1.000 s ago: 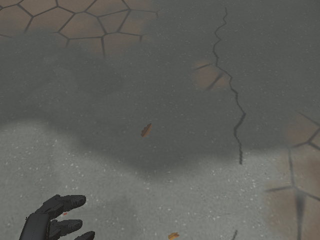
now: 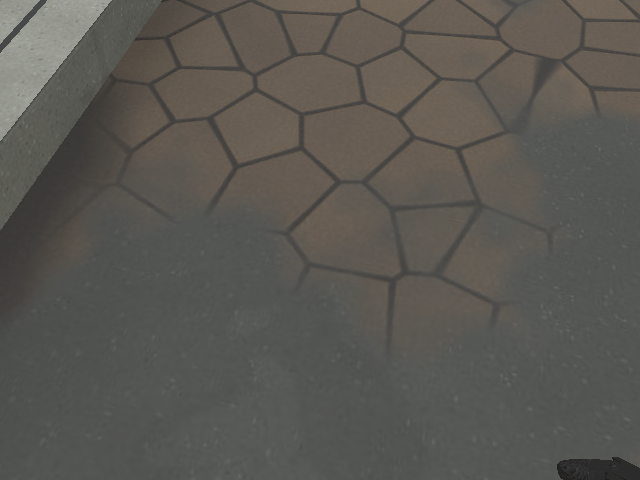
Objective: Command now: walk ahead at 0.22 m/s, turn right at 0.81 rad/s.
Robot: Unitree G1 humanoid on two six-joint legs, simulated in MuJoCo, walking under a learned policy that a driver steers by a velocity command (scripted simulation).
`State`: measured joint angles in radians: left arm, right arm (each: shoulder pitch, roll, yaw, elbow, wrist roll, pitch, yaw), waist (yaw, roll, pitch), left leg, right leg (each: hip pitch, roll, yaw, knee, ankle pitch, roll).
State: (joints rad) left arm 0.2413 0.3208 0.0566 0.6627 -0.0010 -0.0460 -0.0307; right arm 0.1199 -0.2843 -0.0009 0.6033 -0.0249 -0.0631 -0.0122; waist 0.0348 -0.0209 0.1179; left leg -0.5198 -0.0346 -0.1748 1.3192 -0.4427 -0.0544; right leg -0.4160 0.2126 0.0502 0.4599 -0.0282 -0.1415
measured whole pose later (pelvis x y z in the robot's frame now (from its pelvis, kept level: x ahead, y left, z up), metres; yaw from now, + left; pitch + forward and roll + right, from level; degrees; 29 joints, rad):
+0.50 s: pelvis +0.17 +0.08 +0.02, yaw -29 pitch +0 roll +1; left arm 0.23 0.38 0.09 0.61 -0.03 0.08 0.03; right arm 0.08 -0.26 -0.04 0.62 -0.03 -0.01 -0.04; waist 0.01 -0.05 0.06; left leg -0.33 -0.04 -0.02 0.45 -0.13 0.02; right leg -0.55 0.06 0.15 1.22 -0.41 0.09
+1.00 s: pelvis +0.15 +0.05 +0.02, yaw -31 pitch +1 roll +1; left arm 0.13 0.22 0.03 0.66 0.03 0.02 0.04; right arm 0.28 -0.33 -0.09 0.78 0.03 0.06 -0.02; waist -0.04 0.04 0.02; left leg -0.52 0.02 -0.02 1.11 -0.42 -0.10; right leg -0.20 -0.02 -0.10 0.46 -0.28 -0.03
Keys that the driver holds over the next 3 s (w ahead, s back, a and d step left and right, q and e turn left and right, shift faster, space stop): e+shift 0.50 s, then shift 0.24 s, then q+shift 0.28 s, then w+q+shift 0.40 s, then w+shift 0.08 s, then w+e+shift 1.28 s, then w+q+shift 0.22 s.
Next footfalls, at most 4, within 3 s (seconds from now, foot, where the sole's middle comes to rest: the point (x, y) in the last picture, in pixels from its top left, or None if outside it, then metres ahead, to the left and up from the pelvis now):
0.32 left None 0.31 0.13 -0.76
0.78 right None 0.11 -0.05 -0.76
1.42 left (236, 464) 0.43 0.18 -0.76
1.88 right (315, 272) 0.89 0.05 -0.76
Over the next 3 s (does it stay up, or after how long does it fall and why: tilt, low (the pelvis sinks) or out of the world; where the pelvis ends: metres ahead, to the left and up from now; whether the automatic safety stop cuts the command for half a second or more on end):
stays up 1.43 -0.32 0.01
